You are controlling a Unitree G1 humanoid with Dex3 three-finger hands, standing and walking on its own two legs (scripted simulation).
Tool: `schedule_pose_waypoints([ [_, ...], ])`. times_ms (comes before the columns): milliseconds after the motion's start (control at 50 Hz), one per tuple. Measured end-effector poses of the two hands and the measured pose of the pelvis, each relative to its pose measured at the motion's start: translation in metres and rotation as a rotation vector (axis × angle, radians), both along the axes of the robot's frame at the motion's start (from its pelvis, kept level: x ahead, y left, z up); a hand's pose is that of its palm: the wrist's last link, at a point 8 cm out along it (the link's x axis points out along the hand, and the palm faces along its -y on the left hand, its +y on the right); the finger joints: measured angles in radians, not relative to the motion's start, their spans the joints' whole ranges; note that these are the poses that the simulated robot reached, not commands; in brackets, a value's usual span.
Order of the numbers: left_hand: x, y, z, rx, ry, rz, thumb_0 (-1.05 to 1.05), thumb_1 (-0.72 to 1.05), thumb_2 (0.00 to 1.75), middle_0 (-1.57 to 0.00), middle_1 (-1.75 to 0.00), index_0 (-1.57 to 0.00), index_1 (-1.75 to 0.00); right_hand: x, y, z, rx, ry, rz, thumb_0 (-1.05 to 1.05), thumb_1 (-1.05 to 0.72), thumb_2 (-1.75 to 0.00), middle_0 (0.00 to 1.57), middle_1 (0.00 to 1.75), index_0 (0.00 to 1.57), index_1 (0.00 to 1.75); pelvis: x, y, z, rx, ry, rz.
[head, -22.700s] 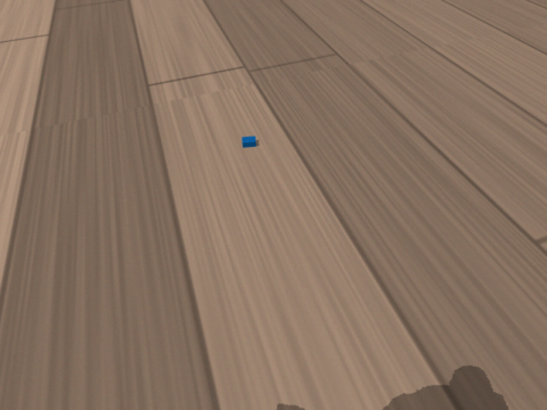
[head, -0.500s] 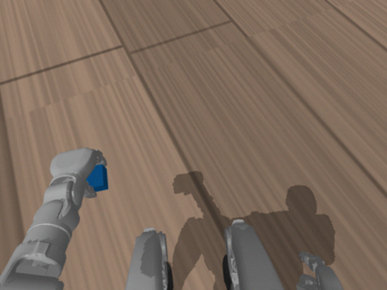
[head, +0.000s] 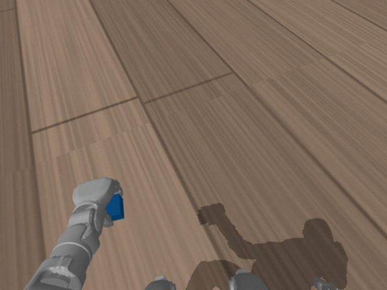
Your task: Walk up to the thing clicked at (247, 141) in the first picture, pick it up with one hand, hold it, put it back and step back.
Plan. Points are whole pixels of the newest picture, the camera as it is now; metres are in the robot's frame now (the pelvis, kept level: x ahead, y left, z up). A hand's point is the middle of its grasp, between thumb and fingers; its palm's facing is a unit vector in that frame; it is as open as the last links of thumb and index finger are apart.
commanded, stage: lift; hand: left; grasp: from above
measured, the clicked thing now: (106, 209) +0.35 +0.23 -0.11
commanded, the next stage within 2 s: hold in 0.16 s
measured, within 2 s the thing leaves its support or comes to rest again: neither
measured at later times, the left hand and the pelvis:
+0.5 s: hand (95, 193) +0.35 +0.22 -0.02, palm faces -0.43 -0.08 -0.90, open 8.2 cm; pelvis +0.03 +0.00 +0.04, yaw -1 degrees
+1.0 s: hand (92, 191) +0.34 +0.22 +0.01, palm faces -0.43 -0.07 -0.90, open 8.2 cm; pelvis +0.03 +0.00 +0.05, yaw -1 degrees
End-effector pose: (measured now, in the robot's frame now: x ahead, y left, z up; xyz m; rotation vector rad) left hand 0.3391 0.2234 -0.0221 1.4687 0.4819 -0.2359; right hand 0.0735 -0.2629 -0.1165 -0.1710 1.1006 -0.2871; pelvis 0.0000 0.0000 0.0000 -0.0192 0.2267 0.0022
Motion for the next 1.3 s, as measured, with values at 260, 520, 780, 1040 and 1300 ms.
schedule_pose_waypoints([
  [260,0.008,-0.001,0.036,0.003,-0.005,0.003,0.01,0.29,0.2,-0.89,-0.25,-0.9,-0.23,0.019,-0.001,0.026,0.025,-0.003,0.0,0.01,-0.89,-0.9,0.2,0.3,0.2,0.3,0.018,-0.002,0.028,0.01,-0.058,-0.003],
  [520,0.015,-0.002,0.062,0.01,-0.012,-0.026,0.01,0.31,0.19,-0.88,-0.26,-0.89,-0.24,0.045,-0.002,0.043,0.034,-0.052,0.002,0.01,-0.89,-0.89,0.2,0.3,0.2,0.3,0.03,0.0,0.043,0.017,-0.1,-0.015],
  [780,0.013,-0.004,0.079,0.011,-0.007,-0.035,0.01,0.31,0.19,-0.87,-0.26,-0.89,-0.25,0.061,0.003,0.051,0.057,-0.079,0.021,0.01,-0.89,-0.9,0.2,0.3,0.2,0.3,0.034,-0.001,0.05,0.021,-0.135,-0.02],
  [1040,0.004,-0.007,0.09,0.012,-0.009,-0.04,0.01,0.3,0.19,-0.88,-0.25,-0.9,-0.24,0.069,0.002,0.058,0.066,-0.101,0.038,0.01,-0.89,-0.9,0.2,0.3,0.2,0.3,0.031,-0.004,0.056,0.024,-0.165,-0.02],
  [1300,-0.007,-0.01,0.099,0.008,-0.008,-0.05,0.01,0.3,0.19,-0.88,-0.25,-0.9,-0.24,0.072,0.001,0.064,0.069,-0.132,0.047,0.01,-0.89,-0.9,0.2,0.3,0.2,0.3,0.025,-0.006,0.059,0.026,-0.19,-0.022],
])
